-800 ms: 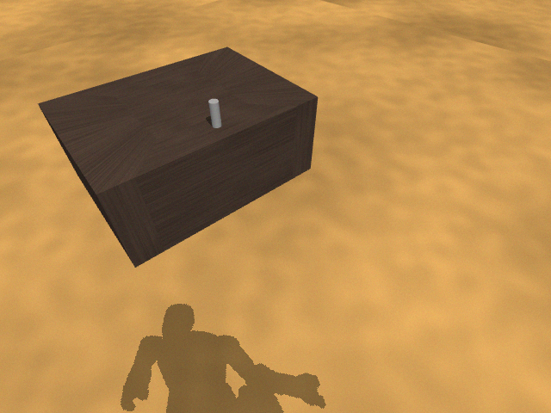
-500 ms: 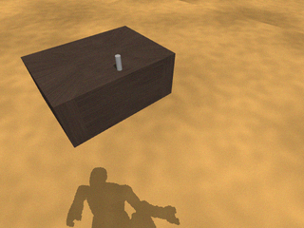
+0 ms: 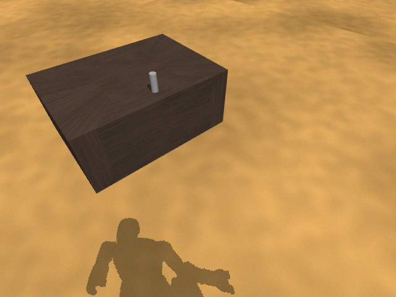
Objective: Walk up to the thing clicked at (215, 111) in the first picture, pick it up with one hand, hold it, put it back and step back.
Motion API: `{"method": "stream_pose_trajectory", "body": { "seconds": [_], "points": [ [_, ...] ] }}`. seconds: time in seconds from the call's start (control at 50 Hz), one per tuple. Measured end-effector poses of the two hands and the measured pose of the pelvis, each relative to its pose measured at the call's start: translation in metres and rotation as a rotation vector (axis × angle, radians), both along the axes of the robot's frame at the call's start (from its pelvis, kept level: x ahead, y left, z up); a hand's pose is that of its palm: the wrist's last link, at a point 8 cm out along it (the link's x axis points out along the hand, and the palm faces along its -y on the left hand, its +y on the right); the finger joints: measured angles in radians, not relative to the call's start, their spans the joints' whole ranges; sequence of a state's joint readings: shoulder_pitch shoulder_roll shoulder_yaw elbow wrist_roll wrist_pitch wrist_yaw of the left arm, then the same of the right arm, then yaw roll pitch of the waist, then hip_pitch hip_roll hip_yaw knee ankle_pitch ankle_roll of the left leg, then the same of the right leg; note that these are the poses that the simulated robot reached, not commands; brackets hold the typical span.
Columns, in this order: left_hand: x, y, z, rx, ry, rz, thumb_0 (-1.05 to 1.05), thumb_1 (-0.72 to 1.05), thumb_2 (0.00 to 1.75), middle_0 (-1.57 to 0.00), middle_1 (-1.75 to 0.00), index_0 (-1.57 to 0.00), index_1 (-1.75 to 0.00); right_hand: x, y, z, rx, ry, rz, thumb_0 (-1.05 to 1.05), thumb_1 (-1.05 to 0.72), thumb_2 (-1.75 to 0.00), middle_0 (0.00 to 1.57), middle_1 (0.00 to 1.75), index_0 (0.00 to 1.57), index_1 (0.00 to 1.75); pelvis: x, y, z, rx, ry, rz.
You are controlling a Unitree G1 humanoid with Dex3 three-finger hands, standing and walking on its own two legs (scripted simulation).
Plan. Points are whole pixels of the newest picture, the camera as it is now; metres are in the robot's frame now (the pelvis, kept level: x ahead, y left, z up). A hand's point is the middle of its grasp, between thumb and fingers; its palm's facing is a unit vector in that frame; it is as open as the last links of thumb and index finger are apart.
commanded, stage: stand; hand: right
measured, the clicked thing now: (153, 82) +1.29 +0.26 -0.28
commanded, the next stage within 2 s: walk up in 0.32 s
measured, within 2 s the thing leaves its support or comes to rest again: neither
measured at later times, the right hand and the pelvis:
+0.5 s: hand out of the picture +0.11 -0.25 -0.14, palm faces -0.19 +0.91 -0.36, open 7.4 cm; pelvis +0.02 +0.01 -0.01, yaw +9 degrees
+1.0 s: hand (261, 238) +0.32 -0.15 -0.14, palm faces -0.39 +0.83 -0.39, open 7.4 cm; pelvis +0.20 +0.09 -0.01, yaw +23 degrees
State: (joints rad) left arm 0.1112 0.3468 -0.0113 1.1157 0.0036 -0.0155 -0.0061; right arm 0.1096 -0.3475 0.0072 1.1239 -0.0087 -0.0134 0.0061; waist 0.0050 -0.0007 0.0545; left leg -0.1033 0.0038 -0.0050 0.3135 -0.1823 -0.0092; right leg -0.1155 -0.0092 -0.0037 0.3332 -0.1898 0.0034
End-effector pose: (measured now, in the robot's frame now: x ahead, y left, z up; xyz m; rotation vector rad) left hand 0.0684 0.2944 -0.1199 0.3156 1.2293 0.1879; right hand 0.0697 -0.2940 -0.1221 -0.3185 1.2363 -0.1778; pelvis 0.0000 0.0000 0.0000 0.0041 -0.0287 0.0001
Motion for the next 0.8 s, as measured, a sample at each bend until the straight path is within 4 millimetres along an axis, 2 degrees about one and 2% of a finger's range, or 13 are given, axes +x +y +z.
{"method": "stream_pose_trajectory", "body": {
  "seconds": [0.32, 0.4, 0.48, 0.56, 0.62, 0.66, 0.7, 0.8],
  "points": [
    [0.0, 0.0, 0.001, 0.003, -0.001, -0.001, 0.0, 0.91, 0.9, -0.2, -0.3, -0.2, -0.3, 0.001, -0.001, 0.001, 0.0, -0.007, -0.002, 0.0, -0.91, -0.9, 0.2, 0.3, 0.21, 0.3, 0.001, -0.001, 0.0, -0.001, -0.002, -0.001],
    [0.0, 0.01, 0.003, -0.014, -0.088, 0.05, 0.01, 0.9, 0.9, -0.2, -0.3, -0.21, -0.3, 0.007, -0.004, 0.002, 0.001, 0.01, 0.046, 0.0, -0.91, -0.9, 0.2, 0.3, 0.21, 0.3, 0.003, 0.0, -0.004, -0.016, 0.009, 0.072],
    [-0.013, 0.034, 0.006, 0.0, -0.152, 0.13, 0.0, 0.9, 0.9, -0.2, -0.3, -0.21, -0.3, 0.035, -0.002, 0.013, -0.027, 0.031, 0.138, 0.01, -0.91, -0.9, 0.2, 0.3, 0.21, 0.3, 0.012, 0.01, -0.005, -0.019, 0.009, 0.136],
    [-0.028, 0.066, 0.0, 0.014, -0.13, 0.185, 0.0, 0.9, 0.9, -0.2, -0.3, -0.21, -0.3, 0.08, 0.008, 0.027, -0.063, -0.016, 0.21, 0.01, -0.91, -0.9, 0.2, 0.3, 0.21, 0.3, 0.031, 0.028, -0.01, -0.027, -0.001, 0.192],
    [-0.032, 0.095, -0.014, 0.022, -0.107, 0.223, 0.01, 0.9, 0.9, -0.2, -0.3, -0.21, -0.3, 0.118, 0.024, 0.032, -0.105, -0.071, 0.251, 0.01, -0.91, -0.9, 0.2, 0.3, 0.21, 0.3, 0.05, 0.049, -0.022, -0.031, -0.007, 0.226],
    [-0.029, 0.114, -0.029, 0.031, -0.087, 0.235, 0.01, 0.9, 0.9, -0.2, -0.3, -0.2, -0.3, 0.139, 0.033, 0.029, -0.14, -0.126, 0.262, 0.0, -0.91, -0.9, 0.2, 0.3, 0.21, 0.3, 0.063, 0.064, -0.035, -0.007, -0.012, 0.234],
    [-0.02, 0.123, -0.035, 0.026, -0.064, 0.244, 0.01, 0.91, 0.9, -0.2, -0.3, -0.2, -0.3, 0.151, 0.044, 0.028, -0.15, -0.159, 0.261, 0.0, -0.91, -0.9, 0.2, 0.3, 0.21, 0.3, 0.073, 0.073, -0.039, 0.004, -0.014, 0.26],
    [0.017, 0.126, -0.024, -0.015, -0.113, 0.258, 0.01, 0.91, 0.9, -0.19, -0.3, -0.2, -0.3, 0.171, 0.074, 0.034, -0.121, -0.117, 0.308, 0.0, -0.91, -0.9, 0.2, 0.3, 0.21, 0.3, 0.104, 0.084, -0.024, 0.015, -0.013, 0.308]
  ]
}}
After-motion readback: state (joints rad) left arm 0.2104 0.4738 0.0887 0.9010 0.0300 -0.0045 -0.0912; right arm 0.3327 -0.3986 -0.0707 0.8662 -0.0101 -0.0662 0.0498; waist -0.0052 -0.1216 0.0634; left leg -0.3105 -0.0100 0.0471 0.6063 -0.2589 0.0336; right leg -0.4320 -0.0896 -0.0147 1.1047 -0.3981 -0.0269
